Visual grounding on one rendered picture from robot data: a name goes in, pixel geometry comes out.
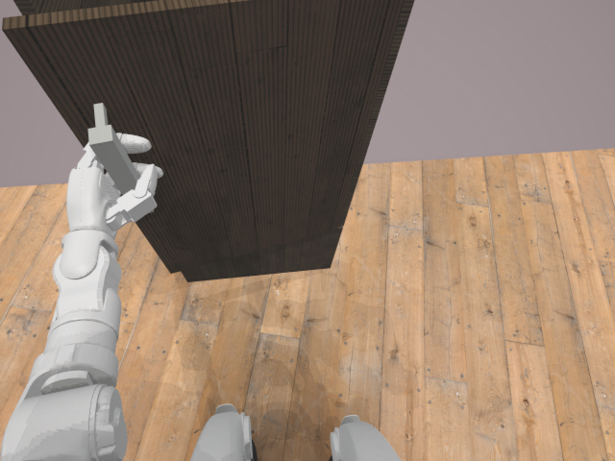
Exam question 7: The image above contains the handle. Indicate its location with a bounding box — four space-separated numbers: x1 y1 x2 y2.
88 103 154 213

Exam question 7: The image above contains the robot left thigh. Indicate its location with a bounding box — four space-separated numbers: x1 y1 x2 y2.
190 411 253 461

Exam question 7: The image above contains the cupboard door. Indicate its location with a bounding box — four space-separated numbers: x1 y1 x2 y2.
2 0 405 274

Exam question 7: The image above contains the robot left hand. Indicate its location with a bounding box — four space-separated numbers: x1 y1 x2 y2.
66 133 163 240

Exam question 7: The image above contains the robot right shin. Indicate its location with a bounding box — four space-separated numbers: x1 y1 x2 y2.
341 415 360 425

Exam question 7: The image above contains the robot left forearm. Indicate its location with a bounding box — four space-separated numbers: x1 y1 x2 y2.
0 229 121 461

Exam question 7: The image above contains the left robot upper arm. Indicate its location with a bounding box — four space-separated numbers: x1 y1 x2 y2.
6 383 128 461

